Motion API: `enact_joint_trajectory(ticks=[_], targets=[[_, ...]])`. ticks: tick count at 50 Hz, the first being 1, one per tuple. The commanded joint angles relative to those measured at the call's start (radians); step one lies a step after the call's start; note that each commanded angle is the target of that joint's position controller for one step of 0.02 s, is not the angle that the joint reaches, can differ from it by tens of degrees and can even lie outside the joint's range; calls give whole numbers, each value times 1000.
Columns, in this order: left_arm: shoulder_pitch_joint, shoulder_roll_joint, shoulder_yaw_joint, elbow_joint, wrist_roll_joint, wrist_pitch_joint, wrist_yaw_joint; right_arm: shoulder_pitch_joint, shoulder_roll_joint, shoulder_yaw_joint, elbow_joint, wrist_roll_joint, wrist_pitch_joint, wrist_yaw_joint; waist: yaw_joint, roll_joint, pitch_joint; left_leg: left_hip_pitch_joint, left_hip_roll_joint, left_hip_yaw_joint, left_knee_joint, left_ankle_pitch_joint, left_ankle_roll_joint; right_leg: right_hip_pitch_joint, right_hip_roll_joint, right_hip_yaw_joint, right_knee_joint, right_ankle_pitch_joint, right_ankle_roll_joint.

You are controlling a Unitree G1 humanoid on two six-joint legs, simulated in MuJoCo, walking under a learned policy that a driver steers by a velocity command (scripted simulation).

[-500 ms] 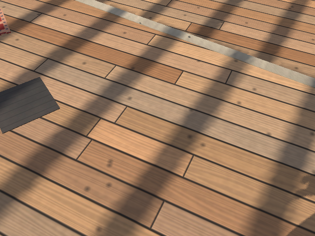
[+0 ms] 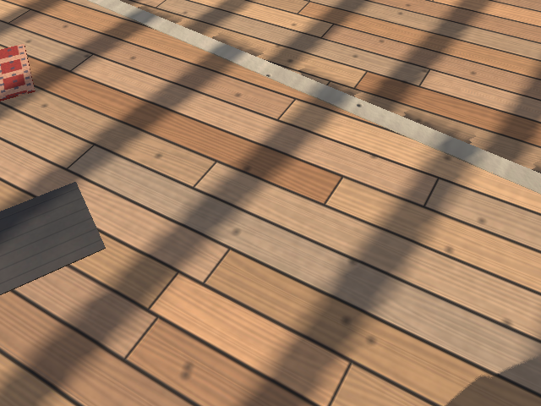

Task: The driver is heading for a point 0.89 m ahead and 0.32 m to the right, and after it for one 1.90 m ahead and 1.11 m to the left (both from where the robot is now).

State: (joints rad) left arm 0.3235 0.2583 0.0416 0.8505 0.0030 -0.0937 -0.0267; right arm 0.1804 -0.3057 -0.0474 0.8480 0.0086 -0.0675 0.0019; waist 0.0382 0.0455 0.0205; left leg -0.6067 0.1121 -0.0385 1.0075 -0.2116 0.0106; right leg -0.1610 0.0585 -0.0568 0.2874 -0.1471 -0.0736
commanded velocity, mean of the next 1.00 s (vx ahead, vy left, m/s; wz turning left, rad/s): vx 0.50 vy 0.00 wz -0.39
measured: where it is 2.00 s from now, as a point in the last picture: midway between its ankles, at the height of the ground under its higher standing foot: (359, 318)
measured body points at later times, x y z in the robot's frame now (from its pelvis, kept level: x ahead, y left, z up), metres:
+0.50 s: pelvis +0.27 +0.06 +0.00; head +0.30 +0.07 +0.44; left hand +0.40 +0.33 -0.13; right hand +0.32 -0.22 -0.12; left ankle +0.30 +0.16 -0.75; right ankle +0.25 -0.09 -0.66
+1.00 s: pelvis +0.51 -0.06 -0.01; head +0.55 -0.08 +0.44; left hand +0.73 +0.15 -0.11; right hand +0.52 -0.37 -0.12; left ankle +0.55 +0.11 -0.66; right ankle +0.52 -0.13 -0.75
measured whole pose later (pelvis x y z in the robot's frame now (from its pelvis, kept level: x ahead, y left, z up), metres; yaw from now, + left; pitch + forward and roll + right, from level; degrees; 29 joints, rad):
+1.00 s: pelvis +0.51 -0.06 -0.01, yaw -26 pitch +1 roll +1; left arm 0.27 0.28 0.08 0.72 -0.01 -0.05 -0.03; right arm 0.14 -0.30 -0.06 0.83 0.01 -0.11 0.01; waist 0.02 0.02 0.07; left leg -0.49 0.08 -0.04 1.14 -0.35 0.00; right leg -0.30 0.09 0.00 0.45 -0.17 -0.10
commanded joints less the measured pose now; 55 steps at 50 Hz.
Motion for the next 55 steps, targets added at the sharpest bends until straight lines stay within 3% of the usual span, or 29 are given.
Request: enact_joint_trajectory(ticks=[1, 5, 9, 12, 13, 14, 15, 16, 17, 18, 19, 20, 22, 25, 31, 36, 39, 40, 41, 42, 43, 44, 45, 46, 47, 48, 50, 52, 55], targets=[[-24, 157, 37, -48, -4, -12, 14, -24, -37, -7, -59, -7, -3, -1, -25, -96, 1, -84, 29, -17, -143, 145, -23, 52, -267, 189, -171, 219, -154], [30, 173, 40, -15, -12, -2, 26, -156, -17, 3, -92, 0, -16, 13, 20, -102, 34, -26, -11, 25, -369, 306, -23, 58, -239, 119, -185, 174, -125], [100, 177, 44, 30, -24, 18, 30, -262, -30, 3, -136, 6, -30, 32, 39, -101, 67, -39, -35, 7, -476, 270, -4, 162, -290, 163, -128, 190, -123], [77, 200, 56, 32, -27, 33, 40, -220, -70, -11, -132, 5, -44, 40, -8, -122, 38, 58, -57, 2, -527, 184, 22, 211, -318, 208, -48, 266, -100], [56, 207, 58, 27, -27, 37, 42, -153, -89, -22, -114, 5, -48, 38, -50, -131, 2, 166, -80, 24, -546, 160, 36, 199, -302, 203, 23, 372, -87], [47, 188, 50, 22, -20, 40, 42, -13, -130, -46, -70, 3, -50, 29, -115, -118, -89, 373, -92, 40, -557, 165, 61, 149, -246, 171, 176, 446, -60], [46, 135, 29, -4, -3, 40, 42, 165, -194, -67, -37, -13, -49, 18, -182, -46, -243, 674, 50, -96, -507, 165, 117, -28, -180, 129, 454, 263, -24], [184, 6, -5, -18, -11, 23, 37, 236, -270, -86, -15, -17, -36, 16, -126, 217, -379, 1028, 293, -524, -583, -30, 258, -433, -12, 67, 812, -290, 51], [154, 93, 14, -4, -34, 11, 37, 228, -172, -60, -24, -9, -35, 17, -154, 187, -372, 986, 298, -649, -686, -168, 250, -532, -39, 195, 959, -442, 48], [70, 163, 37, -32, -55, 6, 38, 157, -119, -44, -32, -5, -37, 15, -147, 129, -221, 862, 269, -499, -711, -178, 204, -593, -87, 197, 995, -366, 38], [22, 160, 39, -44, -53, 7, 43, 87, -93, -36, -39, -7, -39, 14, -118, 72, -142, 731, 237, -381, -736, -102, 180, -570, -135, 171, 972, -279, 37], [-2, 149, 44, -48, -39, 13, 47, 36, -61, -29, -37, -11, -42, 16, -94, 48, -79, 618, 201, -289, -772, -22, 168, -537, -164, 168, 926, -217, 40], [31, 110, 48, -45, -37, 39, 43, -11, -40, -26, -29, -23, -52, 16, -45, 81, -47, 498, 161, -161, -830, 64, 158, -440, -201, 171, 881, -151, 44], [-4, 77, 46, -77, -33, 69, 41, -17, -70, -39, -8, -21, -63, 9, -28, 39, -1, 449, 163, -44, -881, 163, 178, -475, -216, 165, 826, -81, 58], [-162, 55, 35, -140, -25, 60, 10, 21, -120, -52, 15, -19, -45, -12, -75, -6, 43, 508, 137, 145, -899, 251, 161, -498, -199, 101, 515, 169, 64], [-300, 55, 28, -216, -25, 61, -20, 99, -157, -66, 41, 3, -11, -15, -117, -14, 84, 667, 184, 207, -844, 331, 141, -532, -173, 31, 375, 114, 29], [-257, 97, 48, -236, -24, 69, -29, 78, -193, -78, 33, 18, 10, -19, -60, 30, 26, 726, 191, 251, -680, 719, 108, -409, -99, -38, 355, -26, -23], [-172, 127, 66, -220, -25, 72, -28, 65, -203, -82, 28, 23, 19, -21, -6, 40, -28, 718, 180, 267, -545, 854, 97, -294, -57, -65, 347, -61, -49], [-18, 173, 96, -180, -28, 74, -19, 46, -196, -78, 22, 27, 24, -22, 82, 19, -106, 643, 143, 294, -339, 857, 67, -76, -8, -75, 278, -3, -85], [144, 260, 133, -139, -31, 85, 3, 61, -152, -61, 6, 3, 18, -22, 141, -90, -194, 397, 98, 295, -30, 557, 17, 229, -94, 105, 247, -5, -141], [91, 362, 140, -152, -36, 74, 8, 138, 1, -15, -53, -34, -10, -10, 4, -335, -252, -51, -119, 190, 296, -356, -41, 506, -335, 680, 135, -163, -318], [116, 280, 114, -185, -25, 53, -2, 43, -81, -24, -66, 7, -52, 5, 76, -208, -361, -160, -130, -39, 400, -393, -24, 550, -402, 891, -7, -271, -355], [79, 222, 96, -176, -17, 36, -7, -44, -124, -36, -95, 43, -73, 13, 80, -159, -220, -241, -82, -44, 377, -291, 3, 468, -378, 749, -22, -193, -301], [21, 194, 87, -182, -20, 28, -6, -47, -114, -32, -90, 31, -84, 8, 37, -88, -144, -199, -35, -45, 289, -200, 17, 328, -331, 617, -13, -91, -262], [-49, 164, 77, -195, -18, 27, -3, -37, -117, -38, -75, 5, -84, 1, -5, -58, -97, -125, -5, -46, 198, -148, 11, 195, -289, 519, -17, 20, -232], [-87, 139, 66, -212, -7, 26, 2, -15, -126, -45, -67, -3, -72, 2, -37, -72, -82, -55, 15, -54, 148, -110, 6, 113, -260, 461, -36, 103, -218], [-90, 152, 67, -217, -9, 21, 11, -3, -107, -46, -72, -14, -47, 4, -57, -71, -72, -4, 9, -38, 72, -76, -26, 30, -243, 416, -64, 205, -226], [-68, 184, 75, -212, -11, 20, 26, -53, -83, -39, -92, -26, -33, -2, -54, -67, -38, -8, -13, -18, -39, 0, -61, -29, -217, 353, -70, 319, -222], [-43, 203, 83, -201, -14, 39, 46, -148, -47, -24, -126, -29, -31, -2, -29, -100, -23, 70, -78, 9, -282, 175, -82, -99, -137, 245, -7, 475, -155]])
